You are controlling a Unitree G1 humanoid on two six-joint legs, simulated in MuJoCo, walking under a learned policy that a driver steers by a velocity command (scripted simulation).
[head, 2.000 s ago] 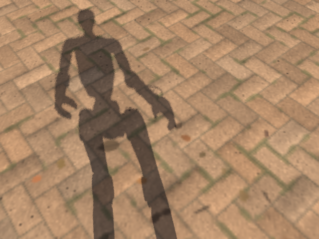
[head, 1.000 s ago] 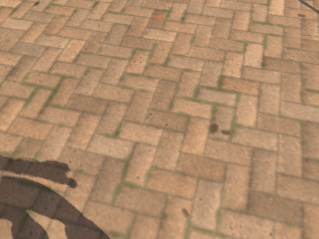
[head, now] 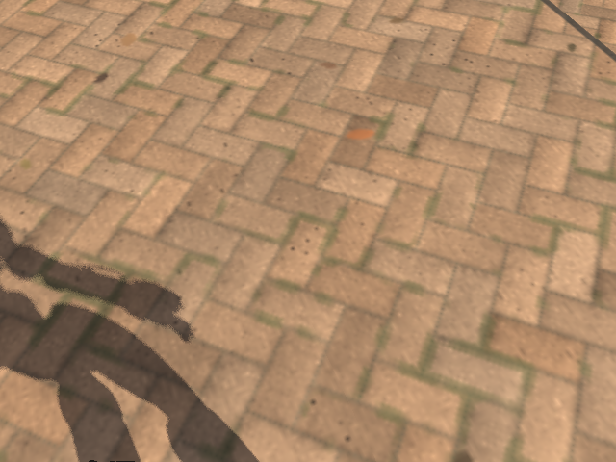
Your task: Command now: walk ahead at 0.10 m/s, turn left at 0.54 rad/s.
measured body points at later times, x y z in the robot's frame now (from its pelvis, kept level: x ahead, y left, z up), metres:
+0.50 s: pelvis +0.04 +0.04 +0.00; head +0.08 +0.07 +0.45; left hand +0.11 +0.36 -0.11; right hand +0.28 -0.19 -0.06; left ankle +0.04 +0.13 -0.74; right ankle +0.10 -0.11 -0.68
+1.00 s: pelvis +0.07 +0.03 +0.01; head +0.09 +0.03 +0.46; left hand -0.02 +0.32 -0.10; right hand +0.35 -0.12 -0.08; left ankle +0.00 +0.16 -0.69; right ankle +0.11 -0.10 -0.74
